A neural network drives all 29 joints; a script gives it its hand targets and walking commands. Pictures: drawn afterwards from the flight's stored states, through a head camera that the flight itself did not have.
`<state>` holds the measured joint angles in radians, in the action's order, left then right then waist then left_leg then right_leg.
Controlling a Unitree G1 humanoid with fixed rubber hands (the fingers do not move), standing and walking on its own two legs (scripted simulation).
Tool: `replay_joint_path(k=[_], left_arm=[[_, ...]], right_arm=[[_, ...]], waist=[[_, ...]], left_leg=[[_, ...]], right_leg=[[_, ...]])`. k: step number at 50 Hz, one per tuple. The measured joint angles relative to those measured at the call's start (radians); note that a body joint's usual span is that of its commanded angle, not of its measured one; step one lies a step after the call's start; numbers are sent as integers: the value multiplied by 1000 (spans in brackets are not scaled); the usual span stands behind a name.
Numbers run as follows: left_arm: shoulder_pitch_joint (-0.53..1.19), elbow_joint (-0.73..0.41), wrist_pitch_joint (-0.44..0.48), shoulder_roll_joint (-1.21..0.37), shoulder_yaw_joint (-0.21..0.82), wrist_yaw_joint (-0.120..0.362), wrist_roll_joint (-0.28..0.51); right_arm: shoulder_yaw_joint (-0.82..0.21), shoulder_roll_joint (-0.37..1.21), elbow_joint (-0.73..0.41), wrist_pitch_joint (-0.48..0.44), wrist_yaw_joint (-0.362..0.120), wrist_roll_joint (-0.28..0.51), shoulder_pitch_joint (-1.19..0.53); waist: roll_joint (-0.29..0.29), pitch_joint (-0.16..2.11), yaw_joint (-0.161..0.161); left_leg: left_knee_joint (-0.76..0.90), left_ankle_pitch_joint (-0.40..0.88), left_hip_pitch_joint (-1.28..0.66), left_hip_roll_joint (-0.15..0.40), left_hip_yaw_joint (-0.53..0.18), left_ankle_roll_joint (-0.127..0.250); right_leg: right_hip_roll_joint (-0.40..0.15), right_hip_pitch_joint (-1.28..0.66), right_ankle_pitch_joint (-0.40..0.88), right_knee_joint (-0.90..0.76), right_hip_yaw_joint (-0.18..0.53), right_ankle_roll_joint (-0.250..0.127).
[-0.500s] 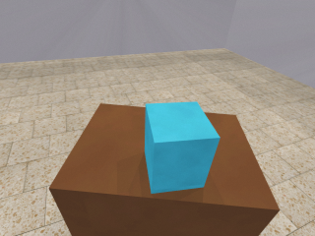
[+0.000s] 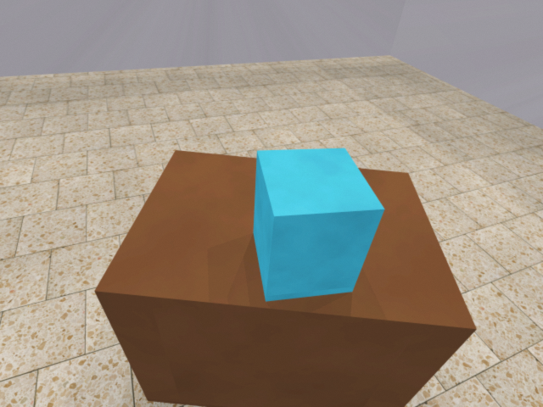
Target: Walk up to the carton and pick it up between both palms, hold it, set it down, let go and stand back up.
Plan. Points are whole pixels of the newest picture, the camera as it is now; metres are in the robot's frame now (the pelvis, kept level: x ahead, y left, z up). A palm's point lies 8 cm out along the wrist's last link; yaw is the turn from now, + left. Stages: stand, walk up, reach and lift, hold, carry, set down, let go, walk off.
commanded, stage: stand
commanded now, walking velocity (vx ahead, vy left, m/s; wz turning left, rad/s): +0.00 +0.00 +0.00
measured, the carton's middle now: (306, 223) +0.54 -0.02 -0.01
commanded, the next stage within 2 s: none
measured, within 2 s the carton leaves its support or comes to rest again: neither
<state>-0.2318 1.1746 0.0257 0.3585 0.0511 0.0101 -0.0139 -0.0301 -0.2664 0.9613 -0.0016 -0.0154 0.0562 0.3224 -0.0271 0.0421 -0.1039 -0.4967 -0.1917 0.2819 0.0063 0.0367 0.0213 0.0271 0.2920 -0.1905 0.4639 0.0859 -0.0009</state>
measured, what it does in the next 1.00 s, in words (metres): steps on the spot: left foot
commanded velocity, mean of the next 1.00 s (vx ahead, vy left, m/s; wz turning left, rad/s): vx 0.00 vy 0.00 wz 0.00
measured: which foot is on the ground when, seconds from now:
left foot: down 0.00-0.24, up 0.26-0.44, down 0.46-1.00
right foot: down 0.00-1.00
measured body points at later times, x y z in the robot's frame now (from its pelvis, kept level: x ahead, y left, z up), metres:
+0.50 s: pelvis -0.02 +0.00 -0.02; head -0.03 +0.01 +0.43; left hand -0.04 +0.28 -0.17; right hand +0.06 -0.28 -0.14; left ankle -0.02 +0.10 -0.74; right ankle +0.05 -0.13 -0.74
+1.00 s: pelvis +0.01 +0.02 -0.01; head +0.02 +0.05 +0.44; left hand -0.01 +0.31 -0.16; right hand +0.14 -0.26 -0.12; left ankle -0.02 +0.10 -0.74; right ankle +0.05 -0.13 -0.74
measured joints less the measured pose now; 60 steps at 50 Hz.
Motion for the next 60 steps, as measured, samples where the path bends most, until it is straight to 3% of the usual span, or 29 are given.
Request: replay_joint_path(k=[4, 10, 14, 17, 20, 23, 36, 60], left_arm=[[0, -6, 0, 3, 0, -3, 0], [-24, 7, -8, 10, 0, 4, 0], [-60, 26, -13, -9, 0, 0, -3], [-62, 17, -22, -21, 0, -6, -4], [-61, -30, -22, -29, 0, -10, -4], [-58, -60, -22, -32, 0, -9, -4], [-27, -92, -22, -11, 0, -12, -4], [-20, -87, -22, -18, 0, -19, -4]], right_arm=[[0, -3, 0, 5, 1, 0, -23], [0, -17, 0, 31, 16, 0, -79], [3, -30, 0, 58, 25, 0, -132], [10, -40, 0, 56, 11, 0, -127], [14, -51, 2, 54, 1, 0, -107], [14, -56, 20, 48, 8, 0, -85], [14, -53, 47, 21, 16, 0, -97], [14, -53, 50, 5, 27, 0, -215]], waist=[[0, -32, 0], [0, -76, -1], [16, -82, -1], [17, -74, 0], [17, -74, 1], [26, -75, 2], [6, -85, 2], [6, -78, 2]], left_leg=[[-4, 5, 0, -1, 0, 4], [-101, -9, 23, -18, 1, 1], [-275, -186, 61, -16, 1, -1], [-376, -214, 59, -21, 0, -3], [-351, -260, 19, -21, -1, -4], [-174, -206, -70, -9, -1, 0], [-162, -197, -72, -30, 0, 35], [-80, -177, -84, -34, 0, 30]], right_leg=[[0, 8, -19, 25, 0, 0], [0, 13, -161, 225, 0, 0], [7, 12, -109, 245, 1, 0], [9, 14, -104, 221, 0, -5], [12, 26, -76, 199, -1, -5], [21, 35, -72, 200, -2, 2], [-2, 2, -58, 136, 0, 5], [-9, 0, -49, 77, 0, 25]])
